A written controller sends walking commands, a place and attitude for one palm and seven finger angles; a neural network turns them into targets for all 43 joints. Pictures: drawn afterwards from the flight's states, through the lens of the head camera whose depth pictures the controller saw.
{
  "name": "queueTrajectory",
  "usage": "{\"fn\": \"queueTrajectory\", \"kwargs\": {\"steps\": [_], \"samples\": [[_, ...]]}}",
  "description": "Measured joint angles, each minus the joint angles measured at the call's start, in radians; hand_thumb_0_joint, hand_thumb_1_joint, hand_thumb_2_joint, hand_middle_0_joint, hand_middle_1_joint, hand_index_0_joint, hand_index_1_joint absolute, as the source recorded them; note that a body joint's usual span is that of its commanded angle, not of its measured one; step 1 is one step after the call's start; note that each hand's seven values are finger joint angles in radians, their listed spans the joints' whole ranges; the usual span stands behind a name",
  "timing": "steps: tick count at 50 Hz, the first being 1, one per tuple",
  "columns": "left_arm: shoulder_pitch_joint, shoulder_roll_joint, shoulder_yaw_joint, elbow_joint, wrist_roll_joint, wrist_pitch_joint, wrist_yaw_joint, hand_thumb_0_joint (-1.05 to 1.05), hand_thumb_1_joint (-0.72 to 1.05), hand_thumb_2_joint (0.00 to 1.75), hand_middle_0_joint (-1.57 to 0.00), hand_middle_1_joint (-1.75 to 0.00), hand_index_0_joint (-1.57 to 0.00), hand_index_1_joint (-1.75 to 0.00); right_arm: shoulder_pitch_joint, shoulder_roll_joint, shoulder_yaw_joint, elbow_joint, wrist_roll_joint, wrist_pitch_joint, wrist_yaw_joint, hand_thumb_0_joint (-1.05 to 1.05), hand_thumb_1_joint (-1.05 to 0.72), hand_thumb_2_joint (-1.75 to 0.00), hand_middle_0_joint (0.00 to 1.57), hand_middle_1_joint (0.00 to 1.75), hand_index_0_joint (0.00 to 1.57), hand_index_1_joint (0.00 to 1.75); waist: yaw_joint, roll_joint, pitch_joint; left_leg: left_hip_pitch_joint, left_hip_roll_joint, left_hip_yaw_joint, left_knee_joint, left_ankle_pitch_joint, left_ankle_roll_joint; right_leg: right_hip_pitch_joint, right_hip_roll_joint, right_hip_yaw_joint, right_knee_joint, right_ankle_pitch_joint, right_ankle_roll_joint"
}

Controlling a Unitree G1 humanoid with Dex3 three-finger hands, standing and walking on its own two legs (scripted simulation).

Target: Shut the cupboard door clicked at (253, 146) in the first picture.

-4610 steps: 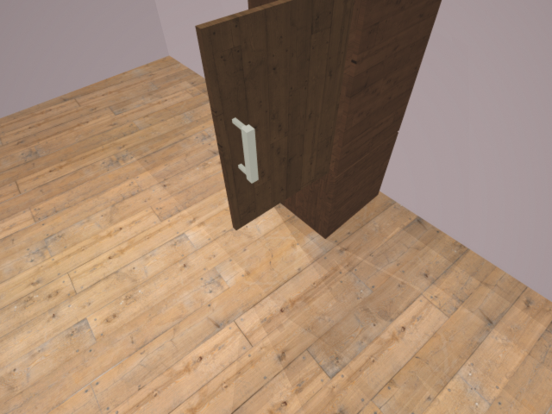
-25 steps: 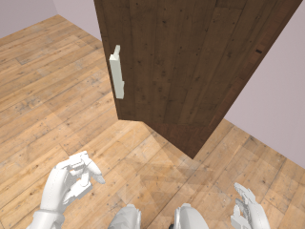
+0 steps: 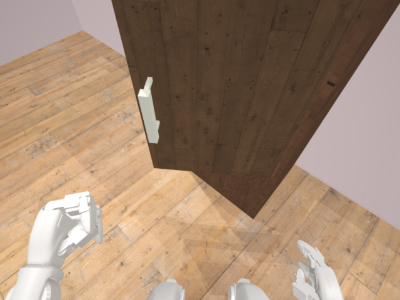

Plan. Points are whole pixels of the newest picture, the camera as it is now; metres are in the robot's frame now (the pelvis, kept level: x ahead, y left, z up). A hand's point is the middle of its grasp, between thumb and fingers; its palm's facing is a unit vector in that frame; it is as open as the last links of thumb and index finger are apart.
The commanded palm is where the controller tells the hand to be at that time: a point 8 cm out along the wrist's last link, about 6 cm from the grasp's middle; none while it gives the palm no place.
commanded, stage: raise the hand and make a fist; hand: left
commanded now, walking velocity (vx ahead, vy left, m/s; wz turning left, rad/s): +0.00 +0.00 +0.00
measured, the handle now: (151, 112) +0.51 +0.15 +0.05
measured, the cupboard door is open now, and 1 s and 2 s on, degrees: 36 36 36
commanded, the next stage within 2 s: bring the fist close to the handle in 0.36 s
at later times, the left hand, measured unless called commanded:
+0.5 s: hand (112, 243) +0.21 +0.17 +0.05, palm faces -0.05 -1.00 -0.04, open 3.1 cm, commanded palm +0.20 +0.23 +0.06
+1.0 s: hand (127, 180) +0.32 +0.17 +0.06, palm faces +0.00 -1.00 -0.01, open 3.1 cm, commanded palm +0.30 +0.21 +0.06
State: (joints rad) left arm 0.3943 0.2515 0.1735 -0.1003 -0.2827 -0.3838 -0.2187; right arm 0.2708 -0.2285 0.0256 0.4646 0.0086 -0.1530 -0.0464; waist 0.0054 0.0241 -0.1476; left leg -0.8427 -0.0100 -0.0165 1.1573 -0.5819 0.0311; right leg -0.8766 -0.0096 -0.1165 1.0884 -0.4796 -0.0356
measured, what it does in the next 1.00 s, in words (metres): stands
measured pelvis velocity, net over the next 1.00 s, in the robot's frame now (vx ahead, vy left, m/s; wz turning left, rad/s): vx -0.01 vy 0.00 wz -0.01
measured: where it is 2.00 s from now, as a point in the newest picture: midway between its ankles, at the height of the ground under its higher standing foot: outside the picture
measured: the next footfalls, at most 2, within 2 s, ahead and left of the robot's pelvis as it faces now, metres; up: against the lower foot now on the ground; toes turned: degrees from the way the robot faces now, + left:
none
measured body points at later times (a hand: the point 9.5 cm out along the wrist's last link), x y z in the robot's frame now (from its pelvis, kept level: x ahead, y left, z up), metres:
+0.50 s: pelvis -0.01 -0.01 +0.00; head +0.05 -0.01 +0.45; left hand +0.21 +0.22 +0.05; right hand +0.17 -0.25 -0.07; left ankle -0.01 +0.09 -0.65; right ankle +0.03 -0.10 -0.65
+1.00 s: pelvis -0.01 +0.00 +0.01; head +0.07 +0.00 +0.45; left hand +0.31 +0.22 +0.06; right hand +0.13 -0.25 -0.09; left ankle -0.01 +0.09 -0.65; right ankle +0.03 -0.10 -0.65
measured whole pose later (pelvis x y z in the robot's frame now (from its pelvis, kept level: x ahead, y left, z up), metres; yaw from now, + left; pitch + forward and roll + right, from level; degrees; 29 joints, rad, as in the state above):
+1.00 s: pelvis -0.01 +0.00 +0.01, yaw -1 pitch +16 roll -1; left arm -0.05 0.22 0.15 0.28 -0.22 -0.35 -0.16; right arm 0.29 -0.25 0.02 0.54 0.01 -0.13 -0.03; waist -0.03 0.02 -0.14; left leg -0.84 -0.02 0.01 1.11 -0.55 0.04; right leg -0.89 -0.01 -0.08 1.07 -0.45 -0.03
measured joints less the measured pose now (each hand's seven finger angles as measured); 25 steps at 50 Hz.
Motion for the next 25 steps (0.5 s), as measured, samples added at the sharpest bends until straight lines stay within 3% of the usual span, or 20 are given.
{"fn": "queueTrajectory", "kwargs": {"steps": [3, 9, 18, 25], "samples": [[-0.019, -0.009, 0.005, 0.037, -0.008, -0.002, -0.017, 0.01, 0.90, 0.90, -1.30, -1.50, -1.29, -1.50, 0.007, -0.013, -0.003, 0.011, 0.004, 0.005, 0.003, 0.01, -0.90, -0.90, 0.20, 0.30, 0.20, 0.30, -0.004, 0.009, -0.006, 0.000, -0.002, 0.000, -0.004, 0.003, -0.001, -0.002, -0.002, 0.000, 0.000, 0.001, -0.001], [-0.019, -0.012, -0.041, 0.098, 0.006, 0.051, -0.058, 0.01, 0.90, 0.90, -1.30, -1.50, -1.29, -1.50, 0.014, -0.025, -0.010, 0.005, 0.010, 0.005, -0.006, 0.02, -0.91, -0.90, 0.20, 0.30, 0.20, 0.30, -0.016, 0.001, 0.002, 0.004, 0.000, 0.011, -0.014, 0.011, -0.003, -0.007, 0.001, 0.011, 0.001, 0.006, -0.005], [-0.016, -0.017, -0.007, 0.063, -0.003, -0.046, -0.004, 0.01, 0.90, 0.90, -1.30, -1.50, -1.29, -1.50, 0.004, -0.022, -0.015, 0.013, 0.003, 0.000, 0.002, 0.02, -0.91, -0.90, 0.20, 0.30, 0.20, 0.30, -0.010, -0.005, -0.003, -0.002, 0.002, 0.004, -0.004, 0.013, -0.012, -0.012, 0.001, 0.004, 0.012, 0.005, -0.014], [-0.009, -0.012, -0.051, 0.097, 0.010, 0.020, -0.047, 0.01, 0.90, 0.90, -1.30, -1.50, -1.29, -1.50, -0.008, -0.019, -0.003, -0.003, 0.010, 0.004, -0.004, 0.02, -0.91, -0.90, 0.20, 0.30, 0.20, 0.30, -0.006, 0.003, 0.004, 0.001, 0.001, 0.006, -0.009, 0.020, -0.011, -0.010, 0.000, 0.006, 0.009, 0.011, -0.013]]}}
